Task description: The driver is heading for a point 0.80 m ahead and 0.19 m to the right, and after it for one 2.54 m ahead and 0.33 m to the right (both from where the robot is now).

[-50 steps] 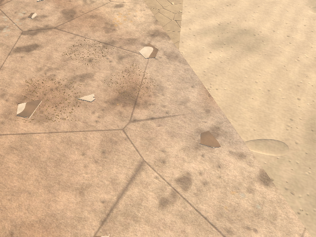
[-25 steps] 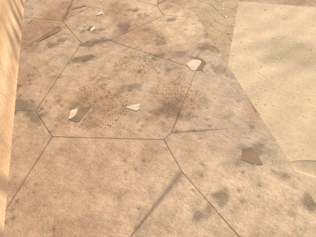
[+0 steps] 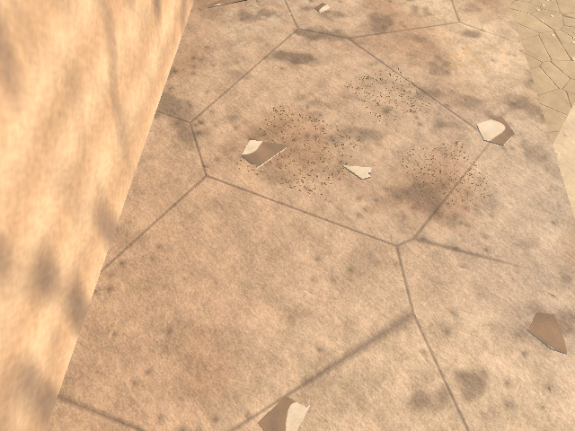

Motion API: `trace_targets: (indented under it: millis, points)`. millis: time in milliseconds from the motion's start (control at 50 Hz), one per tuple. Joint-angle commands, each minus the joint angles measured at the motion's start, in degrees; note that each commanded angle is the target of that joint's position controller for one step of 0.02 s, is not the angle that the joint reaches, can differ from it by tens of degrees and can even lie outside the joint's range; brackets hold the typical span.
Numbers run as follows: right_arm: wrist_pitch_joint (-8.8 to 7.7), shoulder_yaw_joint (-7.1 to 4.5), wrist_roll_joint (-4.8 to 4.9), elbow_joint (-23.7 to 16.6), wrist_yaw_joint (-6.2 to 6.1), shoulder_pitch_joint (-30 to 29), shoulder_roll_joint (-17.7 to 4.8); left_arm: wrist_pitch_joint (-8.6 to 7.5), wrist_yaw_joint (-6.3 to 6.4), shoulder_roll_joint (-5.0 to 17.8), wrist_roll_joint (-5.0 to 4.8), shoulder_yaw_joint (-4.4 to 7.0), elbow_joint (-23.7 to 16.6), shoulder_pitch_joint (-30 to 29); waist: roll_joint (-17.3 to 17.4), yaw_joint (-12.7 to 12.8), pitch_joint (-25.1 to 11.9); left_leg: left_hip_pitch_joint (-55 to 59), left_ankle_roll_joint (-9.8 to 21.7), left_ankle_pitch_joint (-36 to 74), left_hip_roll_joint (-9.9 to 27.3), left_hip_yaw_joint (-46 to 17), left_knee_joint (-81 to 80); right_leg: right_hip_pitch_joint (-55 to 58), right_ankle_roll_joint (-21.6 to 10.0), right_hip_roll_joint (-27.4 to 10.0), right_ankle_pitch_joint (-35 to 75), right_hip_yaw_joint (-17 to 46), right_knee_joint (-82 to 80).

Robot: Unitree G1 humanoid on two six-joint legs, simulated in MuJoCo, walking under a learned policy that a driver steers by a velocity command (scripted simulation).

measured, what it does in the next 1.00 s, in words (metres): walks ahead, turning right: right foot, then left foot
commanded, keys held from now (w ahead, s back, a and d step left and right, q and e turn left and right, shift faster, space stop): w+q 0.04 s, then w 0.16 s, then w+e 0.80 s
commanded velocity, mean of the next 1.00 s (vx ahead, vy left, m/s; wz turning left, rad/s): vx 0.39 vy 0.00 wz -0.18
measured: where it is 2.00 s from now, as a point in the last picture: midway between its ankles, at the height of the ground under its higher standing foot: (321, 356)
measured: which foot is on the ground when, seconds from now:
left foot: down 0.00-0.34, up 0.36-0.78, down 0.80-1.00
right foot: up 0.00-0.32, down 0.34-0.80, up 0.82-1.00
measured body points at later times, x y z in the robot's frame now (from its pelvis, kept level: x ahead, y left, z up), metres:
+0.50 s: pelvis +0.14 -0.05 +0.00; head +0.15 -0.08 +0.45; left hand +0.17 +0.22 -0.11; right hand +0.24 -0.31 -0.13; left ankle +0.11 +0.08 -0.68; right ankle +0.11 -0.12 -0.74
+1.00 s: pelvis +0.41 -0.03 +0.00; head +0.44 -0.02 +0.45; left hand +0.56 +0.23 -0.13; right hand +0.45 -0.32 -0.11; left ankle +0.45 +0.05 -0.74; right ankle +0.34 -0.13 -0.66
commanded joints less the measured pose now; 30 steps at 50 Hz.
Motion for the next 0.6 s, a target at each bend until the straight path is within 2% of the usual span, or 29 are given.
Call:
trace_targets:
  millis: [20, 40, 60, 80, 160, 240, 280, 300, 320, 340, 360, 380, 400, 420, 440, 480, 520, 600]
  points:
    - [-0.7, -2.65, -0.11, -2.3, -0.19, 3.3, -9.8, -0.4, -0.46, 5.2, 0.81, 1.19, -3.8, 0.2, 8.1, -1.0, -6.4, 7.5, 8.8, 4.4, 13.6, -17.0, -8.9, -5.1, 1.0, 0.3, 1.2, 0.9, -2.8]
    - [-0.71, -2.59, -0.6, -2.3, -0.15, 3.9, -9.1, -0.57, -0.6, 5.3, 1.06, 1.15, -4.4, -1.1, 9.3, -1.9, -5.2, 7.0, 9.0, -7.3, 13.1, -19.0, -11.1, -6.4, 0.9, 0.3, 1.7, 1.3, -5.1]
    - [-0.87, -2.53, -0.91, -2.2, -0.13, 4.3, -9.0, -0.74, -0.84, 5.3, 1.05, 1.14, -4.7, -1.8, 10.4, -2.2, -4.2, 7.1, 9.2, -13.9, 13.4, -20.7, -12.8, -7.4, 0.9, 0.4, 2.1, 1.0, -7.1]
    - [-1.07, -2.49, -1.03, -2.0, -0.27, 5.1, -8.6, -1.35, -0.98, 5.0, 1.1, 1.0, -4.8, -2.2, 10.7, -2.6, -3.4, 7.1, 9.3, -16.0, 13.8, -21.6, -13.9, -7.6, 1.0, 0.4, 2.6, 0.6, -8.9]
    - [-2.72, -2.41, -1.44, -0.5, -0.37, 8.3, -8.7, -3.53, -1.59, 3.5, 0.9, 0.24, -5.5, -4.6, 8.5, -4.0, -3.0, 7.7, 9.6, -13.8, 14.7, -22.0, -13.9, -5.5, 0.0, 0.3, 4.0, 0.2, -16.4]
    - [-4.14, -2.32, -1.65, 0.1, -0.07, 9.0, -8.6, -4.74, -2.01, 3.5, 0.39, -0.15, -5.7, -4.6, 8.9, -4.0, -2.3, 4.7, 9.1, -15.6, 15.2, -21.6, -13.1, 0.3, -2.4, 1.0, 2.5, -1.6, -22.7]
    - [-4.71, -2.22, -1.56, 0.1, 0.03, 8.1, -8.6, -5.16, -1.85, 3.1, 0.06, -0.32, -5.4, -2.9, 8.1, -2.6, -1.3, 0.2, 8.0, -16.0, 15.2, -20.2, -12.1, 7.0, -4.3, 1.4, 3.5, -2.8, -27.3]
    - [-4.86, -2.11, -1.28, 0.0, -0.02, 7.0, -8.4, -5.42, -1.66, 2.5, 0.05, -0.42, -4.5, -0.1, 6.7, -0.5, -1.2, -3.6, 7.0, -16.2, 14.5, -18.4, -10.2, 13.5, -5.3, 2.0, 6.0, -3.8, -31.8]
    - [-5.06, -1.72, -1.35, 0.0, -0.16, 6.8, -7.4, -5.81, -1.33, 2.8, 0.14, -0.21, -3.0, 3.7, 4.7, 1.4, -1.7, -7.9, 5.7, -15.7, 12.7, -16.4, -6.7, 21.2, -6.0, 3.3, 5.5, -3.3, -34.7]
    - [-5.61, -0.9, -1.72, -0.4, -0.03, 6.1, -4.9, -6.18, -0.86, 4.9, 0.15, 0.42, -1.4, 9.8, 0.2, 4.2, -3.6, -14.0, 3.8, -13.3, 9.7, -12.2, 1.9, 30.2, -7.5, -0.8, 0.5, 4.1, -38.1]
    - [-6.35, 0.5, -1.18, -2.8, 0.55, 4.3, -0.5, -6.35, -0.47, 11.4, 0.47, 1.96, -0.6, 16.1, -12.4, 6.4, -6.3, -24.1, 0.4, -13.8, 1.7, -1.0, 21.2, 38.0, -12.9, -13.9, -18.0, 27.9, -48.1]
    - [-6.39, -0.49, -2.53, -3.6, 0.42, 2.7, -4.8, -6.05, -1.19, 13.2, -0.42, 2.76, 0.7, 17.4, -8.9, 5.1, -2.1, -32.8, -0.4, -18.4, -0.4, 1.7, 31.1, 34.6, -17.2, -20.2, -24.8, 44.8, -53.7]
    - [-6.49, -0.87, -3.0, -3.4, 0.72, 2.3, -6.3, -5.84, -1.79, 9.9, -0.83, 2.18, -0.1, 14.2, -1.7, 2.6, 1.6, -33.8, -0.2, -13.6, 4.0, -0.8, 35.7, 31.3, -17.5, -18.1, -21.8, 39.4, -51.3]
    - [-6.84, -0.57, -2.63, -2.8, 1.36, 2.1, -5.5, -6.13, -2.18, 7.5, -0.8, 1.7, -0.8, 11.5, -0.3, 1.5, 1.9, -32.6, -0.7, -8.4, 5.7, -1.0, 36.0, 28.8, -16.4, -14.6, -14.6, 33.2, -50.4]
    - [-6.98, -0.54, -2.47, -2.4, 1.69, 2.3, -5.4, -6.56, -2.1, 6.4, -0.96, 1.43, -1.2, 10.1, -1.0, 0.4, 1.1, -30.2, -1.4, -4.8, 6.9, -0.7, 34.5, 27.0, -14.9, -11.5, -6.5, 27.6, -50.8]
    - [-6.46, -0.08, -3.25, -2.1, 1.89, 1.6, -4.6, -7.08, -1.58, 4.5, -1.32, 0.93, -0.2, 11.1, -3.0, 0.3, -0.8, -27.5, -3.4, -1.6, 7.3, 1.1, 33.1, 26.5, -14.0, -7.5, 8.1, 21.1, -50.6]
    - [-5.85, 0.4, -3.42, -3.1, 2.16, -0.6, -3.5, -7.17, -1.22, 4.7, -2.04, 1.12, 1.3, 14.0, -2.8, 0.4, -2.0, -28.3, -5.4, -0.7, 6.9, 2.7, 32.1, 27.6, -15.3, -6.5, 21.3, 18.5, -49.4]
    - [-5.33, 1.34, -2.71, -6.7, 2.14, -10.2, -2.4, -6.71, -0.71, 4.8, -1.86, 1.51, 2.9, 18.0, -2.5, 2.7, -1.1, -29.9, -7.6, 3.1, 6.2, 4.5, 24.0, 26.8, -15.4, -5.0, 29.6, 16.7, -48.6]
Keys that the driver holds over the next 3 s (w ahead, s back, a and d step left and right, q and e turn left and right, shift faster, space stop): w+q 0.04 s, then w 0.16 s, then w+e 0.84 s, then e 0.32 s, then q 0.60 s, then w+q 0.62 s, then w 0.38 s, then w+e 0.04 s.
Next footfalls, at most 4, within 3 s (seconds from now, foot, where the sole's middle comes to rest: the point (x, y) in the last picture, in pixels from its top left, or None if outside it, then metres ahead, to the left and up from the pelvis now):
0.34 right None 0.15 -0.12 -0.78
0.80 left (263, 411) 0.49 0.04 -0.78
1.30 right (362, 339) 0.67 -0.20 -0.78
1.86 left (286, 334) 0.68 -0.01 -0.78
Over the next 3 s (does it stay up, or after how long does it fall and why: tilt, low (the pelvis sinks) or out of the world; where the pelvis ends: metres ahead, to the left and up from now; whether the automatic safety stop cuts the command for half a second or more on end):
stays up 1.03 -0.09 0.00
